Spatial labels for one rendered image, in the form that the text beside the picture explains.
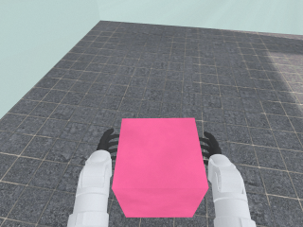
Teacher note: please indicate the carton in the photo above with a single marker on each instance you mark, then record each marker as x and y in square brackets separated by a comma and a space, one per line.
[159, 170]

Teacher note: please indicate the right robot forearm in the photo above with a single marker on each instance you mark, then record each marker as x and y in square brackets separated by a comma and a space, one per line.
[229, 195]

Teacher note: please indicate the robot right hand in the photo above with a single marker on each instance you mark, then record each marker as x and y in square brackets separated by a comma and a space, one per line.
[212, 148]

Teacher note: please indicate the left robot forearm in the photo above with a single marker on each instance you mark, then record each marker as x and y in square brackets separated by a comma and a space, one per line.
[91, 202]

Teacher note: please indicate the robot left hand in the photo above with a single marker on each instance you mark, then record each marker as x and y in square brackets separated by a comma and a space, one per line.
[104, 143]

